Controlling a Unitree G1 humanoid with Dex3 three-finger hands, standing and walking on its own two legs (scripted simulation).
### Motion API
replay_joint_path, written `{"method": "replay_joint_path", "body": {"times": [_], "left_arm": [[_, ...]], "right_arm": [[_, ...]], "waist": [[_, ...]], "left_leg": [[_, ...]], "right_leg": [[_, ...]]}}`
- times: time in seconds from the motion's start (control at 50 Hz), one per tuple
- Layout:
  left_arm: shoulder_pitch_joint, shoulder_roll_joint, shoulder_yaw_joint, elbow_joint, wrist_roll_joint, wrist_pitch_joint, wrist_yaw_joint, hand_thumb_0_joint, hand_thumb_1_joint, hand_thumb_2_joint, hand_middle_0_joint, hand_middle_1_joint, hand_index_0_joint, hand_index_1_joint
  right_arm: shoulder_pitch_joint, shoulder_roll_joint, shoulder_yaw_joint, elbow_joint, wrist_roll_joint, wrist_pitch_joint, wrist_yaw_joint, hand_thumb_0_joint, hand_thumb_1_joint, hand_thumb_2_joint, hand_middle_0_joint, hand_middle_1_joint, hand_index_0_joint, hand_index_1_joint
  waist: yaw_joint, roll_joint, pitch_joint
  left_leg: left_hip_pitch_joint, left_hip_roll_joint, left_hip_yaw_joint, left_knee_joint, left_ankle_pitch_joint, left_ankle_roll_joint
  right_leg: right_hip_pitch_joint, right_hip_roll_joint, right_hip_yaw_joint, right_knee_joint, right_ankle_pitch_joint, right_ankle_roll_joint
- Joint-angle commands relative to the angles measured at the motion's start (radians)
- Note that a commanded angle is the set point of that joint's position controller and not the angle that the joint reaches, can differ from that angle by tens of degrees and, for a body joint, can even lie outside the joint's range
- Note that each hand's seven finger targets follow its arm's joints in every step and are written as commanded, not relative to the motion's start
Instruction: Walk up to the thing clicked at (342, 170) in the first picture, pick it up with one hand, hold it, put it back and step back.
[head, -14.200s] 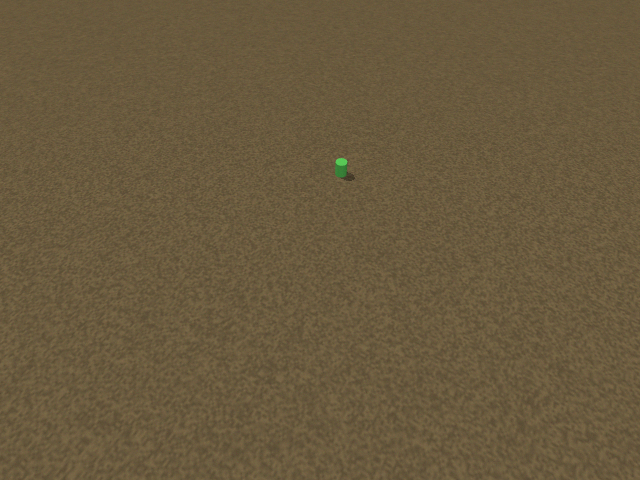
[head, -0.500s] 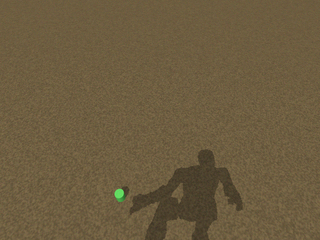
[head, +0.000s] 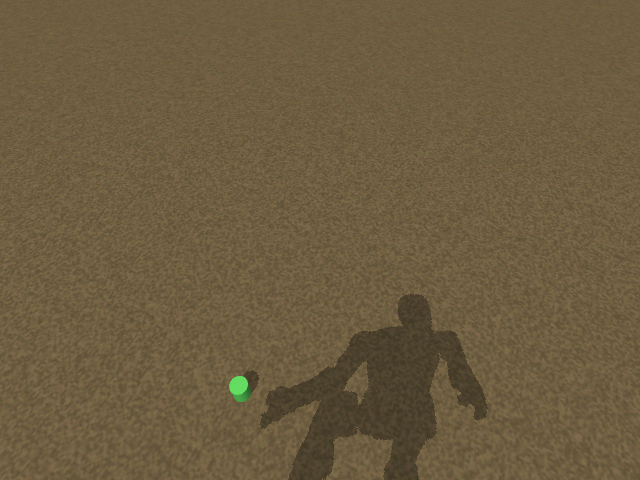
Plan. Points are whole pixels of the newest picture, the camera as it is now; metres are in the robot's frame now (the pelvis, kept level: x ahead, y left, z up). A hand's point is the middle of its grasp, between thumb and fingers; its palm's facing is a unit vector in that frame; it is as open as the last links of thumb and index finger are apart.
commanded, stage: stand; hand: left
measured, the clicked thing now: (240, 389) +0.45 +0.25 -0.74
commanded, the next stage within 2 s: walk up in 0.10 s
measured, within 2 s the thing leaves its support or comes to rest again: neither
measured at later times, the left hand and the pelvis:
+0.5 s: hand out of the picture +0.08 +0.25 -0.16, palm faces +0.04 -0.94 -0.34, open 7.4 cm; pelvis +0.02 -0.01 +0.00, yaw +1 degrees
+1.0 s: hand out of the picture +0.08 +0.25 -0.17, palm faces +0.04 -0.93 -0.36, open 7.4 cm; pelvis +0.02 -0.02 -0.01, yaw +2 degrees
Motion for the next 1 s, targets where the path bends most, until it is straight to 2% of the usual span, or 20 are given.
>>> {"method": "replay_joint_path", "body": {"times": [0.0, 0.06, 0.08, 0.1, 0.12, 0.26, 0.52, 0.58, 0.6, 0.7, 0.76, 0.8, 0.84, 0.86, 0.88, 0.9, 0.92, 0.94, 0.96, 0.98], "left_arm": [[-0.019, 0.209, 0.045, -0.051, 0.002, -0.021, 0.016, 0.000, 0.900, 0.900, -0.200, -0.300, -0.200, -0.300], [-0.016, 0.209, 0.045, -0.050, 0.003, -0.024, 0.016, 0.000, 0.900, 0.900, -0.200, -0.300, -0.200, -0.300], [-0.027, 0.218, 0.068, -0.050, 0.008, -0.020, 0.014, 0.000, 0.900, 0.900, -0.200, -0.300, -0.200, -0.300], [-0.016, 0.212, 0.069, -0.045, 0.007, -0.018, 0.013, 0.000, 0.900, 0.900, -0.200, -0.300, -0.200, -0.300], [-0.021, 0.209, 0.069, -0.047, 0.009, -0.017, 0.011, 0.000, 0.900, 0.900, -0.200, -0.300, -0.200, -0.300], [-0.025, 0.205, 0.079, -0.051, 0.003, -0.012, 0.012, 0.000, 0.900, 0.900, -0.200, -0.300, -0.200, -0.300], [-0.029, 0.211, 0.087, -0.070, 0.004, -0.009, 0.017, 0.000, 0.900, 0.900, -0.200, -0.300, -0.200, -0.300], [-0.035, 0.210, 0.088, -0.076, 0.003, -0.008, 0.015, 0.000, 0.900, 0.900, -0.200, -0.300, -0.200, -0.300], [-0.014, 0.224, 0.095, -0.086, 0.003, -0.010, 0.013, 0.000, 0.900, 0.900, -0.200, -0.300, -0.200, -0.300], [-0.019, 0.237, 0.100, -0.117, 0.011, -0.010, 0.009, 0.000, 0.900, 0.900, -0.200, -0.300, -0.200, -0.300], [-0.036, 0.230, 0.099, -0.136, 0.007, -0.006, 0.009, 0.000, 0.900, 0.900, -0.200, -0.300, -0.200, -0.300], [-0.022, 0.212, 0.095, -0.143, 0.003, -0.004, 0.008, 0.000, 0.900, 0.900, -0.200, -0.300, -0.200, -0.300], [0.000, 0.198, 0.092, -0.135, 0.001, -0.004, 0.009, 0.000, 0.900, 0.900, -0.200, -0.300, -0.200, -0.300], [0.018, 0.193, 0.090, -0.134, 0.002, -0.006, 0.010, 0.000, 0.900, 0.900, -0.200, -0.300, -0.200, -0.300], [0.027, 0.199, 0.092, -0.133, 0.004, -0.009, 0.010, 0.000, 0.900, 0.900, -0.200, -0.300, -0.200, -0.300], [0.052, 0.212, 0.096, -0.123, 0.004, -0.013, 0.012, 0.000, 0.900, 0.900, -0.200, -0.300, -0.200, -0.300], [0.080, 0.233, 0.100, -0.119, 0.005, -0.018, 0.012, 0.000, 0.900, 0.900, -0.200, -0.300, -0.200, -0.300], [0.084, 0.263, 0.108, -0.123, 0.005, -0.019, 0.013, 0.000, 0.900, 0.900, -0.200, -0.300, -0.200, -0.300], [0.065, 0.281, 0.111, -0.137, 0.007, -0.019, 0.014, 0.000, 0.900, 0.900, -0.200, -0.300, -0.200, -0.300], [0.037, 0.277, 0.109, -0.155, 0.009, -0.019, 0.013, 0.000, 0.900, 0.900, -0.200, -0.300, -0.200, -0.300]], "right_arm": [[-0.040, -0.215, -0.035, -0.055, -0.002, -0.023, -0.012, 0.000, -0.900, -0.900, 0.200, 0.300, 0.200, 0.300], [-0.030, -0.217, -0.035, -0.055, -0.001, -0.023, -0.012, 0.000, -0.900, -0.900, 0.200, 0.300, 0.200, 0.300], [-0.020, -0.221, -0.044, -0.062, -0.007, -0.032, -0.011, 0.000, -0.900, -0.900, 0.200, 0.300, 0.200, 0.300], [-0.029, -0.223, -0.044, -0.064, -0.009, -0.034, -0.010, 0.000, -0.900, -0.900, 0.200, 0.300, 0.200, 0.300], [-0.037, -0.221, -0.045, -0.070, -0.010, -0.035, -0.011, 0.000, -0.900, -0.900, 0.200, 0.300, 0.200, 0.300], [-0.028, -0.214, -0.045, -0.083, -0.012, -0.037, -0.020, 0.000, -0.900, -0.900, 0.200, 0.300, 0.200, 0.300], [-0.022, -0.212, -0.053, -0.107, -0.013, -0.025, -0.024, 0.000, -0.900, -0.900, 0.200, 0.300, 0.200, 0.300], [-0.021, -0.207, -0.051, -0.112, -0.012, -0.025, -0.024, 0.000, -0.900, -0.900, 0.200, 0.300, 0.200, 0.300], [-0.009, -0.222, -0.059, -0.121, -0.015, -0.024, -0.021, 0.000, -0.900, -0.900, 0.200, 0.300, 0.200, 0.300], [-0.013, -0.214, -0.059, -0.146, -0.017, -0.022, -0.016, 0.000, -0.900, -0.900, 0.200, 0.300, 0.200, 0.300], [0.022, -0.222, -0.063, -0.147, -0.016, -0.028, -0.017, 0.000, -0.900, -0.900, 0.200, 0.300, 0.200, 0.300], [0.049, -0.242, -0.065, -0.150, -0.016, -0.034, -0.018, 0.000, -0.900, -0.900, 0.200, 0.300, 0.200, 0.300], [0.052, -0.261, -0.072, -0.161, -0.011, -0.033, -0.021, 0.000, -0.900, -0.900, 0.200, 0.300, 0.200, 0.300], [0.041, -0.264, -0.071, -0.168, -0.010, -0.033, -0.021, 0.000, -0.900, -0.900, 0.200, 0.300, 0.200, 0.300], [0.021, -0.261, -0.071, -0.178, -0.008, -0.031, -0.021, 0.000, -0.900, -0.900, 0.200, 0.300, 0.200, 0.300], [0.005, -0.247, -0.068, -0.186, -0.006, -0.029, -0.021, 0.000, -0.900, -0.900, 0.200, 0.300, 0.200, 0.300], [-0.021, -0.226, -0.063, -0.199, -0.005, -0.026, -0.021, 0.000, -0.900, -0.900, 0.200, 0.300, 0.200, 0.300], [-0.040, -0.204, -0.057, -0.209, -0.006, -0.022, -0.020, 0.000, -0.900, -0.900, 0.200, 0.300, 0.200, 0.300], [-0.040, -0.192, -0.055, -0.213, -0.007, -0.019, -0.021, 0.000, -0.900, -0.900, 0.200, 0.300, 0.200, 0.300], [-0.023, -0.192, -0.058, -0.210, -0.011, -0.019, -0.021, 0.000, -0.900, -0.900, 0.200, 0.300, 0.200, 0.300]], "waist": [[0.005, 0.009, -0.080], [0.000, 0.010, -0.080], [0.001, 0.013, -0.133], [0.012, 0.022, -0.135], [0.011, 0.026, -0.125], [0.012, 0.031, -0.083], [0.010, 0.010, -0.095], [0.009, 0.015, -0.091], [0.015, 0.013, -0.084], [0.013, -0.024, -0.034], [0.005, 0.007, -0.036], [0.007, 0.064, -0.069], [0.015, 0.100, -0.087], [0.023, 0.110, -0.105], [0.032, 0.097, -0.105], [0.045, 0.078, -0.098], [0.056, 0.028, -0.090], [0.059, -0.021, -0.054], [0.052, -0.048, -0.027], [0.037, -0.083, -0.016]], "left_leg": [[0.085, 0.112, -0.096, -0.036, 0.162, 0.029], [0.087, 0.109, -0.096, -0.038, 0.140, 0.028], [0.094, 0.100, -0.096, -0.047, 0.137, 0.042], [0.098, 0.102, -0.099, -0.040, 0.154, 0.047], [0.088, 0.096, -0.094, -0.036, 0.132, 0.048], [0.068, 0.090, -0.088, 0.000, 0.225, 0.048], [0.083, 0.085, -0.071, 0.047, 0.279, 0.058], [0.081, 0.080, -0.067, 0.048, 0.269, 0.056], [0.069, 0.066, -0.061, 0.080, 0.206, 0.070], [-0.006, 0.032, -0.036, 0.126, 0.092, 0.065], [0.016, 0.057, -0.075, 0.110, 0.186, 0.078], [0.085, 0.121, -0.167, 0.074, 0.279, 0.121], [0.099, 0.180, -0.246, 0.053, 0.281, 0.164], [0.083, 0.190, -0.254, 0.054, 0.284, 0.174], [0.046, 0.172, -0.226, 0.070, 0.271, 0.162], [-0.005, 0.132, -0.169, 0.117, 0.269, 0.130], [-0.064, 0.062, -0.089, 0.195, 0.229, 0.095], [-0.133, 0.000, -0.018, 0.253, 0.145, 0.061], [-0.178, -0.019, 0.012, 0.266, 0.028, 0.040], [-0.196, -0.011, 0.014, 0.288, -0.158, 0.040]], "right_leg": [[-0.077, -0.103, 0.065, -0.062, 0.129, -0.040], [-0.079, -0.103, 0.068, -0.066, 0.126, -0.038], [-0.024, -0.069, 0.029, -0.042, 0.095, -0.047], [-0.025, -0.068, 0.028, -0.040, 0.102, -0.045], [-0.031, -0.071, 0.032, -0.045, 0.094, -0.047], [-0.039, -0.076, 0.033, -0.035, 0.168, -0.050], [-0.022, -0.081, 0.020, -0.011, 0.249, -0.053], [-0.027, -0.079, 0.021, -0.012, 0.229, -0.054], [-0.025, -0.061, 0.013, 0.016, 0.169, -0.063], [-0.064, -0.098, 0.061, 0.005, 0.061, -0.099], [-0.076, -0.073, 0.022, 0.062, 0.106, -0.087], [-0.099, -0.041, -0.013, 0.135, 0.142, -0.060], [-0.108, -0.017, -0.018, 0.169, 0.073, -0.052], [-0.080, -0.020, -0.004, 0.154, 0.074, -0.053], [-0.044, -0.028, 0.004, 0.125, 0.090, -0.060], [0.013, -0.053, 0.029, 0.084, 0.145, -0.072], [0.056, -0.085, 0.077, 0.045, 0.194, -0.092], [0.076, -0.135, 0.123, 0.020, 0.231, -0.126], [0.077, -0.196, 0.156, 0.020, 0.297, -0.171], [0.074, -0.238, 0.168, 0.026, 0.369, -0.203]]}}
